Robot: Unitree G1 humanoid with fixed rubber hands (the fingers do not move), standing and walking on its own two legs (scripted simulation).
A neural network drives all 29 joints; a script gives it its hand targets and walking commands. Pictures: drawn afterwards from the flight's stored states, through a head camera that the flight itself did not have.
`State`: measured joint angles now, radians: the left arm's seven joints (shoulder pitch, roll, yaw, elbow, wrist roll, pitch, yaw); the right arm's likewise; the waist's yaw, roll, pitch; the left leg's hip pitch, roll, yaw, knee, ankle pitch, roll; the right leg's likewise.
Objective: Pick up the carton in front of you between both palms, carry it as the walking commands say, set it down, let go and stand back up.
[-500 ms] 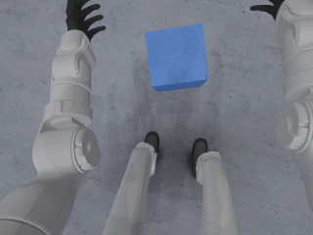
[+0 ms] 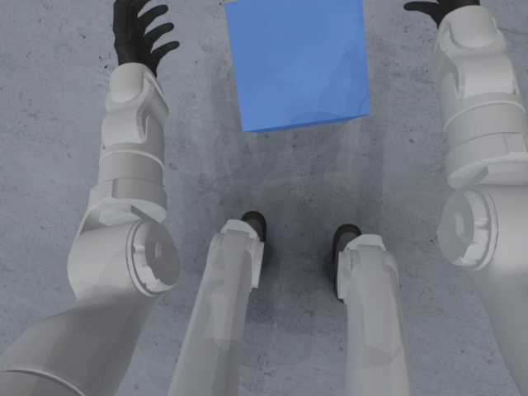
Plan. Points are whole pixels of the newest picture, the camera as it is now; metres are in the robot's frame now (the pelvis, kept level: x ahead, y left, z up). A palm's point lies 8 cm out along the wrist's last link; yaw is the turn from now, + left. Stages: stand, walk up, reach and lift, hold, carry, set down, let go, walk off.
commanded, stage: reach and lift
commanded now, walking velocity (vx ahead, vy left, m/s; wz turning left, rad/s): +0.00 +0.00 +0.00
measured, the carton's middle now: (299, 73) +0.53 +0.02 -0.43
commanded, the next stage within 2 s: none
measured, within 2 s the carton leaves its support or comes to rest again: leaves its support in 1.42 s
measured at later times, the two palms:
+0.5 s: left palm (197, 85) +0.49 +0.20 -0.35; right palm (407, 55) +0.54 -0.16 -0.35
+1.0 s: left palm (213, 81) +0.50 +0.18 -0.35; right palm (393, 54) +0.55 -0.14 -0.35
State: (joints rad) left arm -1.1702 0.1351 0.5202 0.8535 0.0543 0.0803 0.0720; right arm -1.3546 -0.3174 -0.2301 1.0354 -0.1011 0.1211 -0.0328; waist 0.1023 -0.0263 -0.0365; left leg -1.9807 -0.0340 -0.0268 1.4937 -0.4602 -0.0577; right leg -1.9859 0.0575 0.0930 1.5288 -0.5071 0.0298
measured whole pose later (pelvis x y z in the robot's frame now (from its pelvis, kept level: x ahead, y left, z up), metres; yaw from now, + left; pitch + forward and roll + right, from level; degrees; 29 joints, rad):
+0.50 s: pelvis -0.05 +0.00 -0.17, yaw +0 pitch +38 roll +3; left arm -1.57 0.30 0.29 1.11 -0.14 0.11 0.13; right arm -1.73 -0.50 0.01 1.25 0.16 0.14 -0.04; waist 0.09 0.02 0.46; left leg -2.22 -0.03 -0.02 2.11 -0.55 -0.06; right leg -2.23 0.06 0.06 2.16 -0.59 0.04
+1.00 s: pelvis -0.05 -0.01 -0.18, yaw +1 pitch +36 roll +4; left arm -1.59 0.26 0.26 1.12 -0.16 0.08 0.13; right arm -1.75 -0.46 0.10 1.26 0.21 0.12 -0.04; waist 0.08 0.02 0.49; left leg -2.22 -0.03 -0.01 2.15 -0.56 -0.07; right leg -2.23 0.04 0.06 2.22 -0.61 0.01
